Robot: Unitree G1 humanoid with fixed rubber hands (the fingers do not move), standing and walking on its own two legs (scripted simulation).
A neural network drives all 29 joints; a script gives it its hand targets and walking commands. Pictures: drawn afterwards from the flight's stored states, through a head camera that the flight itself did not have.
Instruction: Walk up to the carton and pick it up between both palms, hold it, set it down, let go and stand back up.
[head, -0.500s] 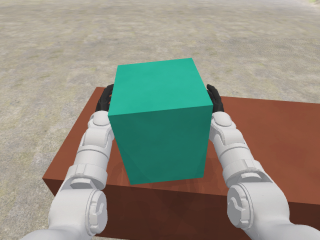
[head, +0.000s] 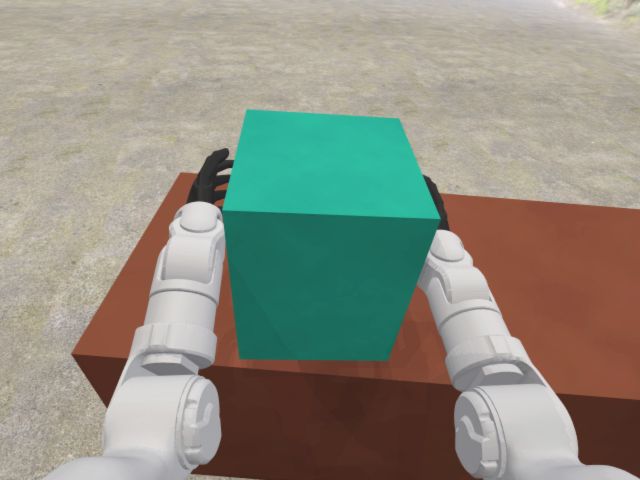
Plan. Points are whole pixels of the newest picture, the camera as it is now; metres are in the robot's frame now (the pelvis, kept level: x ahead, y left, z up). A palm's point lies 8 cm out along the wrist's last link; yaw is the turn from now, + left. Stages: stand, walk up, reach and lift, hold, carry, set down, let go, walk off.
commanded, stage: reach and lift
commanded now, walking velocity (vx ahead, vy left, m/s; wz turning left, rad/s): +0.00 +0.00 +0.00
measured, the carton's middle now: (319, 238) +0.38 +0.01 +0.14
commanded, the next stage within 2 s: hold in 0.46 s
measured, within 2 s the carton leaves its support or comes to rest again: neither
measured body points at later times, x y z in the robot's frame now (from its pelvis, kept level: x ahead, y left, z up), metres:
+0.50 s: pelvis +0.00 +0.00 +0.00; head -0.04 +0.03 +0.45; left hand +0.40 +0.16 +0.19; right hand +0.40 -0.14 +0.17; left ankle +0.03 +0.12 -0.75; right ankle +0.04 -0.12 -0.75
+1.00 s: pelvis +0.00 +0.00 +0.00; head -0.04 +0.03 +0.45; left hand +0.40 +0.16 +0.20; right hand +0.39 -0.14 +0.18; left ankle +0.03 +0.12 -0.75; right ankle +0.04 -0.12 -0.75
